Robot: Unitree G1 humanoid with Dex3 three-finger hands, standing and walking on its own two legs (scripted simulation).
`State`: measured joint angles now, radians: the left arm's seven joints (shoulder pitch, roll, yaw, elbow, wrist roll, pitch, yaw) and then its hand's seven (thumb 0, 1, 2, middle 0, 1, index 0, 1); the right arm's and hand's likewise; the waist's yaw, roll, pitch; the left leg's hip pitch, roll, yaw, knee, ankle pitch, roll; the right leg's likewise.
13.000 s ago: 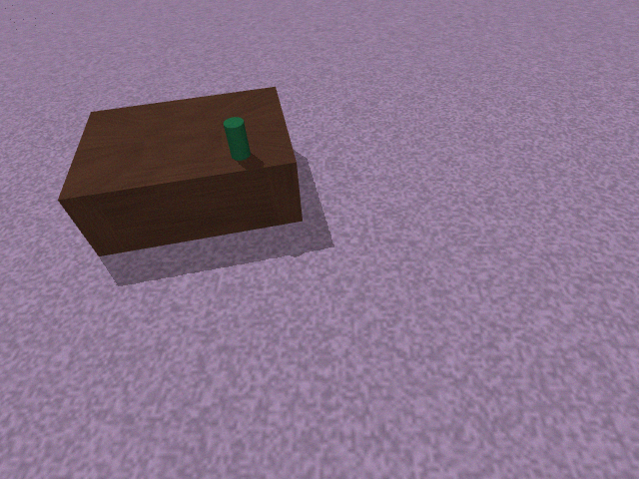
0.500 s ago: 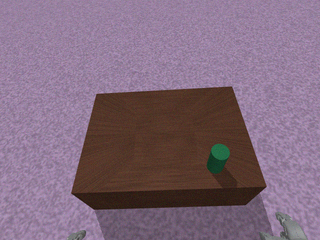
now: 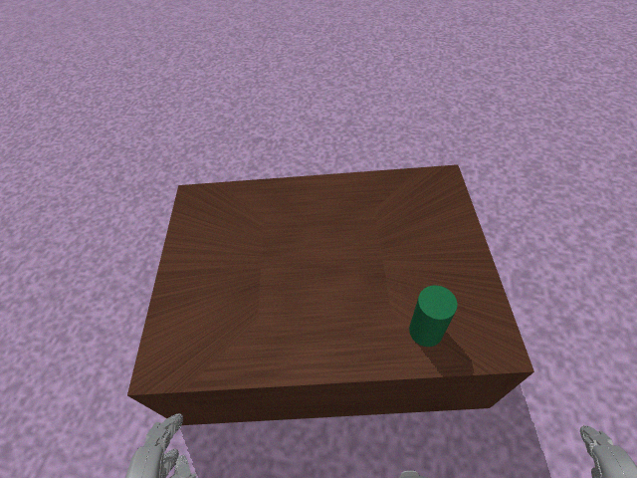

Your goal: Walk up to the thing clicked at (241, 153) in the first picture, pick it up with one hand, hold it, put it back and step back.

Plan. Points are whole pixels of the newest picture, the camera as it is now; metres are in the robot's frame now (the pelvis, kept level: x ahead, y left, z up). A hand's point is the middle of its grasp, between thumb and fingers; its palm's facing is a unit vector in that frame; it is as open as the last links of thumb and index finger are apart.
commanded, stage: go down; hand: right
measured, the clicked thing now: (431, 317) +0.48 -0.20 -0.33
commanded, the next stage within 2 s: none
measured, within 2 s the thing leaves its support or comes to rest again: neither
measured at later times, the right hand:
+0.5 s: hand out of the picture +0.15 -0.28 -0.12, palm faces +0.05 +0.94 -0.33, open 17.5 cm
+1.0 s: hand out of the picture +0.13 -0.28 -0.11, palm faces +0.06 +0.94 -0.33, open 17.4 cm
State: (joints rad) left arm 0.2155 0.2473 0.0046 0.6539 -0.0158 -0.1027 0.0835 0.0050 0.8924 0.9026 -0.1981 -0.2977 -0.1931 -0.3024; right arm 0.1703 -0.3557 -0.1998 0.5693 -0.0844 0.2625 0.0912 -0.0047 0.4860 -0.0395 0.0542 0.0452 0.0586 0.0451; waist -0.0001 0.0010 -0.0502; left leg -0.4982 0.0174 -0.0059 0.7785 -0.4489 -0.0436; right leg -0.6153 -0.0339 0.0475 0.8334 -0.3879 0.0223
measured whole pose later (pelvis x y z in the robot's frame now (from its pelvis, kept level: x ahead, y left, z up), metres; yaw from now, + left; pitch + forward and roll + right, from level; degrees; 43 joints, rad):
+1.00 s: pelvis -0.01 +0.00 -0.03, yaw +0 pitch +12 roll +4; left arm 0.28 0.24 -0.02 0.56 -0.02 -0.20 0.16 0.01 0.90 0.89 -0.20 -0.30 -0.20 -0.30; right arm 0.39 -0.40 -0.22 0.15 0.00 0.48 0.11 -0.01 0.53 -0.03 0.06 0.04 0.06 0.04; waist 0.03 -0.03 -0.13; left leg -0.64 0.00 0.03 0.96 -0.53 -0.04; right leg -0.79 -0.04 0.09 1.05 -0.47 0.02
